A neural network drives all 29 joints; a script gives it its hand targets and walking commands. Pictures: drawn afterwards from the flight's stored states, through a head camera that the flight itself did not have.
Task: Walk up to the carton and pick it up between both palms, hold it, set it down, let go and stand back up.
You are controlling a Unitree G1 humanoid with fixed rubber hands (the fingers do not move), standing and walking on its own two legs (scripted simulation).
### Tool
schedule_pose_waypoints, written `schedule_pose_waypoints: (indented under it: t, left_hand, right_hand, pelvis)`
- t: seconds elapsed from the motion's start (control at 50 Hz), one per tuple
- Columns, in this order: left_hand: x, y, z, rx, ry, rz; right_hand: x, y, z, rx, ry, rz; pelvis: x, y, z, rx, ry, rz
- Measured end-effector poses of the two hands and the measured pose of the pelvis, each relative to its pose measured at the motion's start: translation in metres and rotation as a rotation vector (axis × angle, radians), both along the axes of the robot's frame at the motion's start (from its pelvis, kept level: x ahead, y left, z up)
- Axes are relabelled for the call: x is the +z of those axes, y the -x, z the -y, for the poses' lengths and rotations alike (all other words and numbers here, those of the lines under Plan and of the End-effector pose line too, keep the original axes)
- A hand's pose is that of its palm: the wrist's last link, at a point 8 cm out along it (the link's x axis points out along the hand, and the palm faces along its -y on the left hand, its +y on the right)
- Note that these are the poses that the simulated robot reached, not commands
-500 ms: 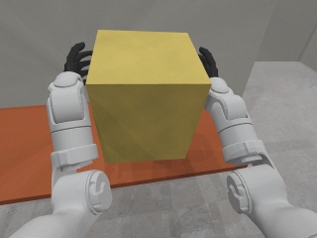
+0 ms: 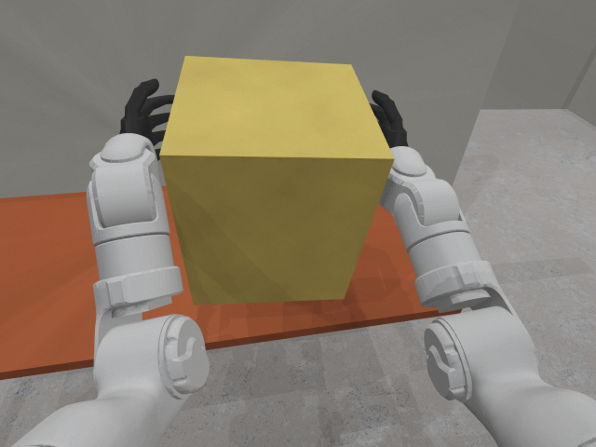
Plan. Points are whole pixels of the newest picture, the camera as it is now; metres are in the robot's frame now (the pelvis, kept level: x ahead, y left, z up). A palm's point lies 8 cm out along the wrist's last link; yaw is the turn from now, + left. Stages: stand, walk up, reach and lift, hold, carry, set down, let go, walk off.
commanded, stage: hold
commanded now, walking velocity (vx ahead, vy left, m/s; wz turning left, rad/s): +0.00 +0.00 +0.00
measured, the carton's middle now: (270, 187) +0.37 +0.01 +0.20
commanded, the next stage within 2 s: none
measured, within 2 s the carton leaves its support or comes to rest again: neither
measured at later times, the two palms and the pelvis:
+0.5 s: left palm (139, 148) +0.37 +0.17 +0.27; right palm (385, 155) +0.37 -0.14 +0.25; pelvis +0.01 +0.01 +0.00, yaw +0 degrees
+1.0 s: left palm (136, 150) +0.36 +0.17 +0.27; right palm (385, 158) +0.37 -0.13 +0.24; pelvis +0.00 +0.01 +0.00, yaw -1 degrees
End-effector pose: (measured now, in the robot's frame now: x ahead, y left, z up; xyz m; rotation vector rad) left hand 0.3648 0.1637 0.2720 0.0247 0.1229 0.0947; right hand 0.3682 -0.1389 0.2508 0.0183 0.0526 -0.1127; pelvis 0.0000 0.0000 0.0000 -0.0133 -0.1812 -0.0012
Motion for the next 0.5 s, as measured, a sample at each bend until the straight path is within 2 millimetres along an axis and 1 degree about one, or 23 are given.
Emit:
schedule_pose_waypoints:
  t: [0.12, 0.26, 0.5]
  left_hand:
    - [-0.002, -0.001, -0.004, -0.011, 0.007, 0.004]
    - [0.000, -0.002, -0.007, -0.008, -0.004, 0.010]
    - [-0.006, -0.005, -0.004, -0.009, -0.014, 0.004]
  right_hand:
    - [0.000, 0.002, -0.003, -0.009, -0.002, 0.003]
    - [0.002, -0.001, -0.007, -0.005, -0.007, 0.007]
    - [-0.005, -0.003, -0.004, -0.007, -0.003, 0.003]
  pelvis:
    - [0.000, -0.002, -0.003, 0.001, 0.003, 0.000]
    - [0.000, -0.005, -0.007, -0.005, 0.005, 0.006]
    - [-0.001, -0.010, -0.010, -0.009, 0.009, 0.011]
